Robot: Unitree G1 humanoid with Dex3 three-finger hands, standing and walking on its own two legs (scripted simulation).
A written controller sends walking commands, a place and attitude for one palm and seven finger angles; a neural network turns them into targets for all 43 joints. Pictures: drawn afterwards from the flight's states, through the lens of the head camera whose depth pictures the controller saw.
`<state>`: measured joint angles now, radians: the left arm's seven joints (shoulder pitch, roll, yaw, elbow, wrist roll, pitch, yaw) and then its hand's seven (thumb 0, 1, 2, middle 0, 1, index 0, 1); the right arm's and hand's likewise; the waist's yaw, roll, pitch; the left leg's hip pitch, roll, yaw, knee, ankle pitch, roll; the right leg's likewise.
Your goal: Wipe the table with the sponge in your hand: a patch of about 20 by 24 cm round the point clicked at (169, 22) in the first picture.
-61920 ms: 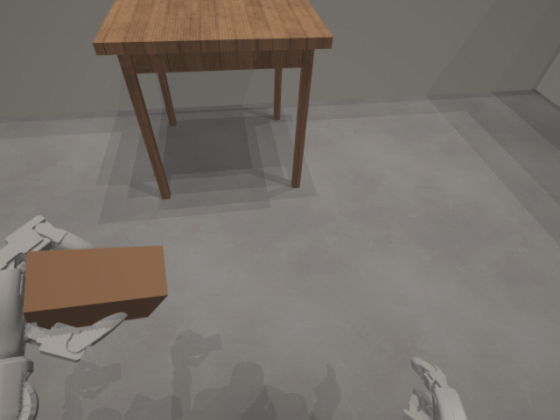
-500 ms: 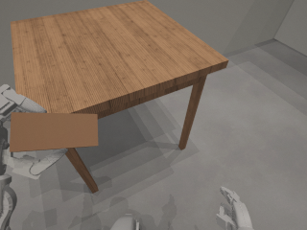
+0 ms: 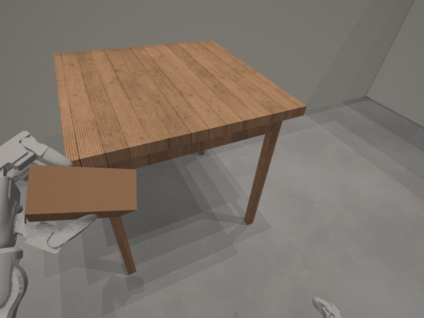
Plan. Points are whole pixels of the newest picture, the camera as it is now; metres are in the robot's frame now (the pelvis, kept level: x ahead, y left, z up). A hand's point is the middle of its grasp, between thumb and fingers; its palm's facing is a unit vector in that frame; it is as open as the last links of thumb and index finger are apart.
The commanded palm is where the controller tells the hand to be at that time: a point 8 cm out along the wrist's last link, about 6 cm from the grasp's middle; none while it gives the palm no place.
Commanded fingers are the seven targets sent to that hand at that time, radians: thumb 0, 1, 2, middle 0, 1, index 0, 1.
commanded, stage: stop stepping back and stand still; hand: left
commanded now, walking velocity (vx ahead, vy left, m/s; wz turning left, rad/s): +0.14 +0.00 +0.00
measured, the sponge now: (97, 195) +0.23 +0.19 +0.19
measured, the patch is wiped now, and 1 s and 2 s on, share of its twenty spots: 0.95 0.95 0.95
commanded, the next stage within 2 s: stand and wait in 0.28 s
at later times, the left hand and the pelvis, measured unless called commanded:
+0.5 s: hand (37, 182) +0.21 +0.25 +0.23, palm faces +0.44 -0.82 -0.36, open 9.9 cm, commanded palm +0.16 +0.31 +0.24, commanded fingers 0.00 0.10 1.30 -1.20 -1.60 -1.20 -1.60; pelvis +0.01 +0.03 -0.01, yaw +1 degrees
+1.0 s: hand out of the picture +0.20 +0.30 +0.23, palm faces +0.47 -0.81 -0.35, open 9.9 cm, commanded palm +0.15 +0.33 +0.24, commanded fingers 0.00 0.10 1.30 -1.20 -1.60 -1.20 -1.60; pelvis -0.01 +0.05 +0.01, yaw +0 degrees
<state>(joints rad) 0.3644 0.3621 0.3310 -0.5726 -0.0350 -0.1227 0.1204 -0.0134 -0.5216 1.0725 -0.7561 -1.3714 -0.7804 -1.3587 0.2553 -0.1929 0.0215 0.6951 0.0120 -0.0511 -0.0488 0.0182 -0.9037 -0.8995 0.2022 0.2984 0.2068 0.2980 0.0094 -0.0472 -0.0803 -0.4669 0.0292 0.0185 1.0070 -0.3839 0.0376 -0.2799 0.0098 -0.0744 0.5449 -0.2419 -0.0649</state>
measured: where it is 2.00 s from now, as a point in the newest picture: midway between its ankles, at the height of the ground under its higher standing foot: outside the picture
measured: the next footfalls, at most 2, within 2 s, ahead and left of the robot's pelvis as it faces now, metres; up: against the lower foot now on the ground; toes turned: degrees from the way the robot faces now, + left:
right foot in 0.24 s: +0.04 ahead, -0.06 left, +0.00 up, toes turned -3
left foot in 0.48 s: +0.08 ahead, +0.16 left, +0.00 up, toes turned +2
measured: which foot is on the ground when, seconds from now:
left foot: down 0.00-0.24, up 0.26-0.46, down 0.48-1.00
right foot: down 0.00-0.10, up 0.12-0.22, down 0.24-1.00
